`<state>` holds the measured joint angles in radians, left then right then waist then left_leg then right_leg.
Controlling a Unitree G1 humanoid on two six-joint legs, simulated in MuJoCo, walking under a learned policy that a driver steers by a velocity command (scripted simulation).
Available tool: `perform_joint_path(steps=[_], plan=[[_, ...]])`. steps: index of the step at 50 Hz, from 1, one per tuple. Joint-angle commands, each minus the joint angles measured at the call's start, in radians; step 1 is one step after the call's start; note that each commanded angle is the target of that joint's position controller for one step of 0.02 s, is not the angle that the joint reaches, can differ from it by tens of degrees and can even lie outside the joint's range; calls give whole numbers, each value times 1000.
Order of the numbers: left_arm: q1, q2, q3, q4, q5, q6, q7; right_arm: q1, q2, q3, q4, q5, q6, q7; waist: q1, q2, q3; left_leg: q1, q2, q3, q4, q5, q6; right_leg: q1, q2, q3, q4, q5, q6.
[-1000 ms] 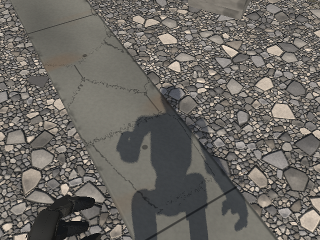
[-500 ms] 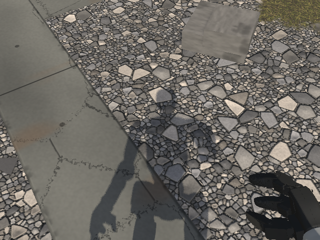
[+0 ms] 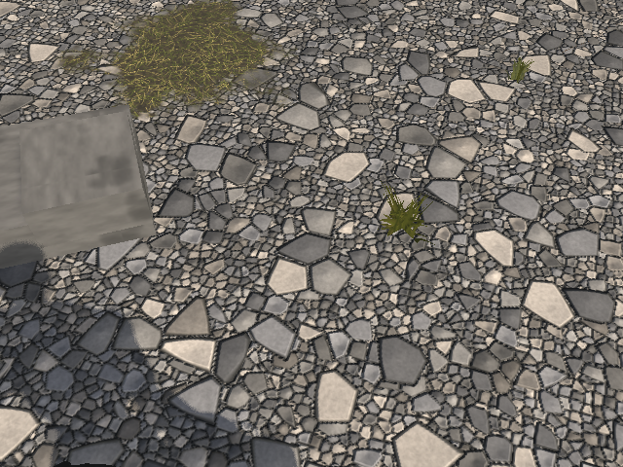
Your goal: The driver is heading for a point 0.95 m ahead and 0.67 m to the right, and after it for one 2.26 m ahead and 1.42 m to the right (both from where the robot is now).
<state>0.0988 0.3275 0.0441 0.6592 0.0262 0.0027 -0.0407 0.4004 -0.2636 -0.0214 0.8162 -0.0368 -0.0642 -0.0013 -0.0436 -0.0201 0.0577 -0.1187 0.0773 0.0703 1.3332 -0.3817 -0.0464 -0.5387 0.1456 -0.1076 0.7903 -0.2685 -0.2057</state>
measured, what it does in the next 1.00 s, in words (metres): walks ahead, turning right: left foot, then right foot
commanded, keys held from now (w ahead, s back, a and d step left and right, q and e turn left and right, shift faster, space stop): w+e+shift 0.88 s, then w+shift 0.12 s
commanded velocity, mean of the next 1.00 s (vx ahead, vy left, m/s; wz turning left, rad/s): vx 1.00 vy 0.00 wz -0.97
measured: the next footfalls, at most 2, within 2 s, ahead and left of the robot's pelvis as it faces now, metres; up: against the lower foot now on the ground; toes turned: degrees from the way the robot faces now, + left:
left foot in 0.34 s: +0.55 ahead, +0.14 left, +0.00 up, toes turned -23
right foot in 0.80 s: +0.79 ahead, -0.24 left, +0.00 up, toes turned -49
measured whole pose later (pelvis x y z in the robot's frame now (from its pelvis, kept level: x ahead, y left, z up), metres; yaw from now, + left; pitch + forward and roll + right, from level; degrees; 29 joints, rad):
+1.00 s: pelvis +0.79 -0.24 +0.03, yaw -56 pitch +0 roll -1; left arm 0.41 0.32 0.06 0.82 0.01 -0.03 0.00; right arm 0.15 -0.24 0.01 0.64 -0.07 -0.05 0.01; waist 0.02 -0.01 0.05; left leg -0.61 0.15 -0.08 1.19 -0.35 -0.05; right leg -0.15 0.25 0.03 0.45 -0.27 -0.21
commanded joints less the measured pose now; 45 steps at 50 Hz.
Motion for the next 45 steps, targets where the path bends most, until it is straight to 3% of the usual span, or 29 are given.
perform_joint_path(steps=[1, 2, 4, 6, 8, 11, 13, 15, 16, 17, 18, 19, 20, 22, 24, 27, 30, 33, 34, 35, 37, 38, 39, 40, 41, 42, 43, 44, 45], plan=[[279, 227, 86, 30, -8, -1, 45, -163, -177, -20, -228, -2, -62, -1, 109, 70, -109, -754, 11, -156, 139, 16, 15, 688, -364, 824, -556, -118, -213], [233, 204, 77, 36, -9, -16, 48, -162, -159, -15, -208, -22, -48, -6, 58, 115, -47, -663, 37, -149, 65, 0, 12, 528, -293, 705, -556, -23, -167], [200, 152, 55, 29, -13, -45, 46, -106, -157, -12, -197, -42, -1, -7, -10, 99, -16, -540, 64, -151, -55, -60, -20, 320, -243, 614, -558, 114, -181], [185, 146, 53, 29, -16, -66, 39, -197, -128, -5, -236, -35, 18, -1, -8, 91, 21, -474, 74, -121, -239, -7, -41, 168, -184, 540, -606, 90, -167], [192, 147, 58, 33, -15, -77, 33, -330, -88, 12, -289, -15, 15, 13, 24, 56, 54, -386, 56, -100, -440, 220, -41, 77, -131, 496, -627, 117, -126], [222, 172, 74, 42, -27, -83, 21, -387, -86, 15, -296, 14, 10, 23, 72, 9, 10, -241, -2, -91, -656, 464, -18, 129, -128, 497, -607, 243, -64], [255, 180, 80, 52, -30, -79, 24, -395, -116, 5, -299, 19, 6, 19, 88, -16, -14, -208, -25, -107, -742, 445, -2, 252, -155, 536, -539, 347, -33], [256, 212, 87, 55, -21, -73, 31, -282, -173, -20, -265, 18, 1, 4, 33, -9, -94, -78, -79, -107, -782, 288, 13, 358, -157, 550, -357, 564, 10], [225, 239, 90, 55, -17, -74, 27, -114, -210, -40, -226, 16, -4, -9, -73, 28, -184, 107, -91, -83, -796, 208, 23, 338, -119, 504, -138, 643, 38], [190, 183, 73, 40, -14, -85, 23, 100, -271, -65, -188, 0, -9, -32, -174, 64, -293, 358, 20, -171, -772, 34, 46, 192, -72, 449, 164, 533, 63], [217, 11, 29, -7, -35, -93, 27, 186, -350, -83, -175, -42, -13, -43, -142, 336, -384, 567, 315, -608, -927, -392, 97, -96, 39, 336, 489, -220, 81], [271, 35, 12, -39, -43, -86, 33, 51, -348, -91, -191, -32, -7, -32, -38, 463, -398, 498, 402, -1006, -1101, -516, 149, -238, -14, 269, 621, -205, 74], [199, 95, 20, -9, -15, -66, 35, -71, -234, -71, -218, -22, 0, -27, -33, 254, -246, 352, 353, -855, -1094, -541, 155, -267, -98, 238, 639, -90, 75], [87, 98, 24, -10, 14, -45, 5, -63, -152, -50, -177, -18, 6, -17, -38, 56, -95, 162, 247, -479, -1069, -141, 114, -219, -174, 204, 550, -21, 91], [77, 54, 10, -45, 16, -17, -24, -45, -139, -45, -122, -2, -11, -15, 4, 133, -47, 64, 231, -368, -1120, -61, 121, -227, -220, 199, 533, -15, 111], [-12, 26, -4, -96, 11, 2, -40, -24, -103, -35, -75, 16, -40, 6, 26, 86, -3, 42, 203, -148, -1155, 224, 96, -275, -234, 175, 499, 84, 114], [-95, 35, -10, -132, 5, 6, -48, -39, -105, -34, -48, 11, -55, 8, 47, 80, 43, 13, 143, 50, -1196, 420, 76, -255, -215, 111, 358, 222, 112], [-209, 25, -24, -164, 8, 3, -68, 23, -143, -42, -11, 7, -56, -1, 27, 49, 103, 59, 136, 161, -1234, 587, 58, -199, -197, 0, 121, 263, 72], [-224, 15, -29, -161, 5, 0, -69, 42, -153, -43, -3, 4, -51, -5, 25, 44, 104, 86, 123, 201, -1209, 778, 44, -146, -166, -50, 58, 251, 50], [-193, 20, -25, -136, -9, 3, -66, 47, -162, -44, -7, 5, -48, -13, 33, 70, 29, 123, 104, 227, -1156, 1101, 34, -25, -101, -90, 44, 251, 33], [-108, 46, -16, -123, 3, 0, -52, 60, -250, -62, -8, 5, -28, -31, 119, 134, 1, 200, 180, 222, -945, 1520, 22, 48, -61, -112, -2, 119, -2], [32, 77, 1, -81, 5, -5, -38, 27, -272, -70, -13, 4, -10, -34, 197, 147, -62, 186, 200, 211, -777, 1544, 36, 192, -45, -86, -18, 92, -24], [246, 130, 31, -10, -3, -12, -21, -35, -281, -76, -43, 0, 9, -31, 284, 152, -160, 114, 207, 182, -538, 1481, 65, 418, -24, -46, -59, 58, -51], [399, 170, 64, 57, -7, -17, 5, -52, -252, -74, -53, -7, 18, -21, 320, 62, -216, -96, 145, 181, -183, 1005, 64, 692, -38, 58, -147, 49, -81], [299, 247, 84, 48, -28, -5, 26, -50, -112, -39, -101, -24, 12, -2, 183, -188, -148, -425, -39, 162, 179, -58, 41, 771, -213, 363, -148, 115, -119], [282, 314, 98, -1, 0, 11, 25, -50, -154, -41, -218, 4, -7, -1, 148, -198, -328, -721, -109, -49, 352, -128, 14, 1012, -349, 835, -348, -10, -303], [311, 273, 99, 2, -3, 10, 33, -139, -182, -36, -230, 1, -34, -1, 172, -19, -272, -781, -46, -142, 274, -43, 21, 947, -377, 898, -491, -92, -264], [290, 229, 90, 25, -6, 1, 42, -155, -177, -29, -225, 6, -47, -1, 124, 57, -123, -764, -12, -145, 157, 11, 24, 783, -359, 846, -544, -56, -231], [249, 191, 78, 43, -5, -13, 45, -167, -160, -25, -204, -7, -39, -5, 68, 142, -47, -684, 25, -133, 74, 15, 22, 626, -306, 721, -555, 32, -179]])
Keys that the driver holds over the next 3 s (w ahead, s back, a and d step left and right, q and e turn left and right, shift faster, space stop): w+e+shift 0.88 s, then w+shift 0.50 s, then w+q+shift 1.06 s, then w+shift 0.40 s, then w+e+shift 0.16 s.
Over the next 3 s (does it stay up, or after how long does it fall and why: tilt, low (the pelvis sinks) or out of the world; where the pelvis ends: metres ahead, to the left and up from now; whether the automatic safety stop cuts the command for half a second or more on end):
stays up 2.17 -1.34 0.02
